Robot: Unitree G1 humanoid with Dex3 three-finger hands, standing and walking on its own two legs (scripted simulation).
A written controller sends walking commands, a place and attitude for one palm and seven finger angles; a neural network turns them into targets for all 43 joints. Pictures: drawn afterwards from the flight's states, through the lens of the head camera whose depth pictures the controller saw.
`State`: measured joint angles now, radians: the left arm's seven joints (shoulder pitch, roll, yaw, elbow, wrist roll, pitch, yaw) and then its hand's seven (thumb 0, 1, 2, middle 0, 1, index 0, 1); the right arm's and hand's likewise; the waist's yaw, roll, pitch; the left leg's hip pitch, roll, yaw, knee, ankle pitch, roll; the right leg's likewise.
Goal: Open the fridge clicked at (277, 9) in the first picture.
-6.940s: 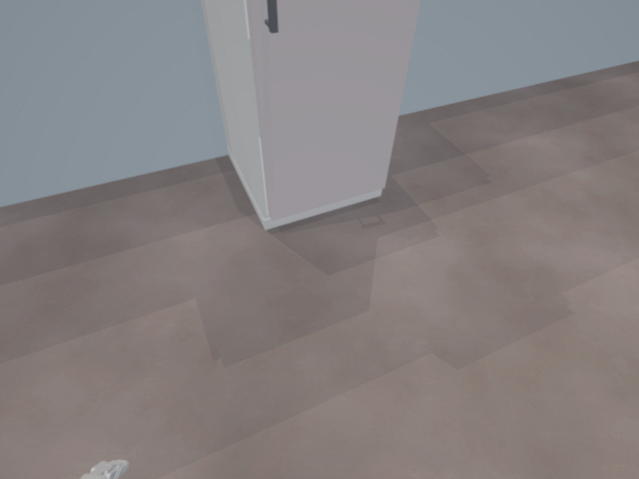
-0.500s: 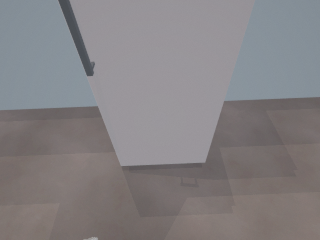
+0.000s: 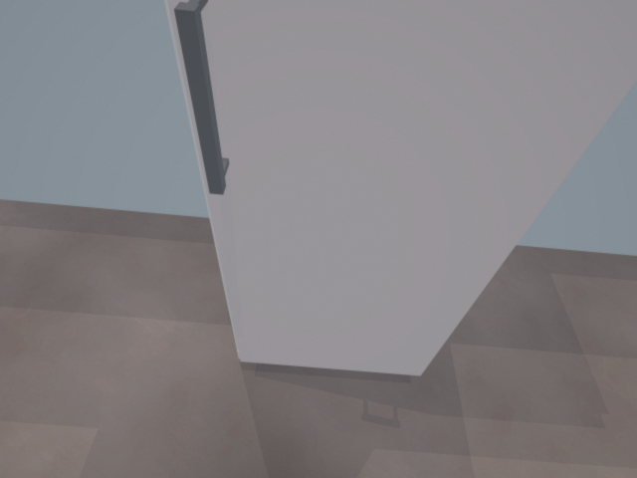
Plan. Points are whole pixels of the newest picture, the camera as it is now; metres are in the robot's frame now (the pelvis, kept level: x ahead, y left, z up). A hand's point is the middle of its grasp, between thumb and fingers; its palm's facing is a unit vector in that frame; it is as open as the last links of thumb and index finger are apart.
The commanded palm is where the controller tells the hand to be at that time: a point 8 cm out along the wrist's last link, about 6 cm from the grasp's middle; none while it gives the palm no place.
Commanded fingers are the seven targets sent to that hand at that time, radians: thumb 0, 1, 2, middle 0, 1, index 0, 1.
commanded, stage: come to a stop and stand still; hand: left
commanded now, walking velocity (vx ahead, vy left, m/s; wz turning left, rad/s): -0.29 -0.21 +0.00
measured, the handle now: (209, 106) +0.48 +0.21 +0.21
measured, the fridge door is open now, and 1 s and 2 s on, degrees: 0 0 0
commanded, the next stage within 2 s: none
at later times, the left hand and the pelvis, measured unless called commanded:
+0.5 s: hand out of the picture +0.03 +0.14 -0.18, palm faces -0.04 -0.96 -0.27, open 7.4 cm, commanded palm none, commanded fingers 0.00 0.90 0.90 -0.20 -0.30 -0.20 -0.30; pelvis -0.05 -0.05 -0.02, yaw -1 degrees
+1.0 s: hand out of the picture -0.04 +0.10 -0.17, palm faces +0.04 -0.98 -0.21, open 7.4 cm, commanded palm none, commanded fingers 0.00 0.90 0.90 -0.20 -0.30 -0.20 -0.30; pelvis -0.06 -0.08 -0.01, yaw +0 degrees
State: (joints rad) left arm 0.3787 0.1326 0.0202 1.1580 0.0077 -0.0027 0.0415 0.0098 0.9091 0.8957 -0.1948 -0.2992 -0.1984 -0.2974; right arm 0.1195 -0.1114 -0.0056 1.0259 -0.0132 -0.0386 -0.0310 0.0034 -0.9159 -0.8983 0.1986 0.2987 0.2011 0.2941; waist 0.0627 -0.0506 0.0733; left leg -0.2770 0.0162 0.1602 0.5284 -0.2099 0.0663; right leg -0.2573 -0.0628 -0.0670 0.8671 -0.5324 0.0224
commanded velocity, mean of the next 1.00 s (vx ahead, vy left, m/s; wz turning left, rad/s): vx -0.02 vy -0.02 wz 0.00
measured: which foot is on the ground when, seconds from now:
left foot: down 0.00-1.00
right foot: up 0.00-0.34, down 0.36-1.00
